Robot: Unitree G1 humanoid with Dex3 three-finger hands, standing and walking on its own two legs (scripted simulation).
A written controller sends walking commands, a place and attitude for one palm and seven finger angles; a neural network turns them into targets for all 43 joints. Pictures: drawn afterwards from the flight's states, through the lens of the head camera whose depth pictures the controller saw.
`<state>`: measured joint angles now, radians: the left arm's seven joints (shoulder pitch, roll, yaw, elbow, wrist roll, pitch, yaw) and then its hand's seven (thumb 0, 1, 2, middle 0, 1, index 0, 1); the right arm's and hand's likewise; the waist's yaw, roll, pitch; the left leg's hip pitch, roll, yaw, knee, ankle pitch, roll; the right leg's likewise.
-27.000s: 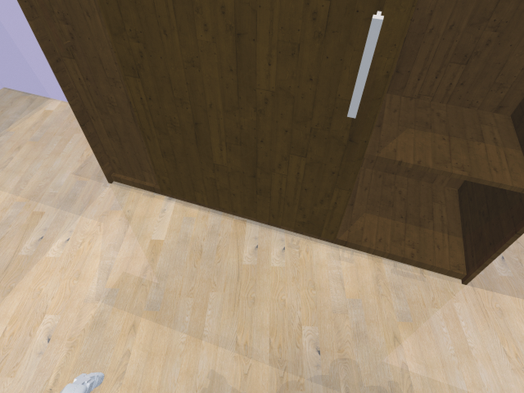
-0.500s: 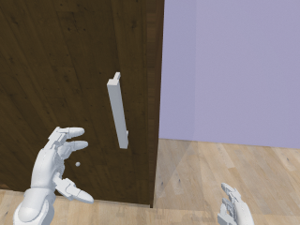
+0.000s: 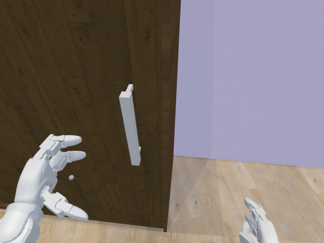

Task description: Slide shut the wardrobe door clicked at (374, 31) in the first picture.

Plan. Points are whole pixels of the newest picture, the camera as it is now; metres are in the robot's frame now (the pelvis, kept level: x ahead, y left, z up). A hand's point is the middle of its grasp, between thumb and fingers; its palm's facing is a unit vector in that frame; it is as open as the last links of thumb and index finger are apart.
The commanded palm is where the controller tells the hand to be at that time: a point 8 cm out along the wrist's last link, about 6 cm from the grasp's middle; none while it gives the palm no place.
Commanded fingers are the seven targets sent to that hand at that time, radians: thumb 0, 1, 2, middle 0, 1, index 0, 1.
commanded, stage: draw the hand back to the body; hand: left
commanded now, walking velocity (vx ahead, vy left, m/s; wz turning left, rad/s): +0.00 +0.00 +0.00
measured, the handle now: (133, 128) +0.39 +0.13 +0.10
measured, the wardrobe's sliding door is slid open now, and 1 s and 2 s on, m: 0.00 0.00 0.00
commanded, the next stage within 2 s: step back with the hand held close in 1.04 s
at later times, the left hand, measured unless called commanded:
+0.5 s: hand (50, 160) +0.22 +0.26 +0.16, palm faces +0.38 -0.85 -0.36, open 10.4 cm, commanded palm +0.17 +0.30 +0.18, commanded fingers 0.00 0.65 0.78 -0.21 -0.45 -0.21 -0.45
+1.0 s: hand (44, 159) +0.21 +0.26 +0.17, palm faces +0.42 -0.83 -0.36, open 7.5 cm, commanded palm +0.17 +0.30 +0.19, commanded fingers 0.00 0.90 0.90 -0.20 -0.30 -0.20 -0.30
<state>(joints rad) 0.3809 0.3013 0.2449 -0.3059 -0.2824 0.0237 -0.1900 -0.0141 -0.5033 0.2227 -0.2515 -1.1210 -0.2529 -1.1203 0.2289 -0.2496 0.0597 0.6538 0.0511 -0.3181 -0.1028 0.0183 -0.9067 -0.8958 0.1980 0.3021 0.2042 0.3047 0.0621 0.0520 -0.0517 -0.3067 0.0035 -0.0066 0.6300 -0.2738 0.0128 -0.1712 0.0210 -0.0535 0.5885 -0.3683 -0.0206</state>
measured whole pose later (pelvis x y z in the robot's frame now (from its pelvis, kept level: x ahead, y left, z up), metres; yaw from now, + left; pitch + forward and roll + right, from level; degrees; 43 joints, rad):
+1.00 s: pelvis +0.02 +0.01 +0.01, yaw -2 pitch -5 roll +0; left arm 0.44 0.35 0.32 -0.38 -0.09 -0.06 0.10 0.01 0.88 0.89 -0.21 -0.31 -0.21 -0.31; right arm 0.18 -0.22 0.02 0.65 0.00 -0.10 -0.07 0.02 -0.91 -0.90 0.20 0.30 0.20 0.30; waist 0.08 0.05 0.02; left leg -0.14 0.00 0.03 0.45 -0.22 0.02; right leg -0.01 0.01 -0.01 0.41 -0.30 -0.01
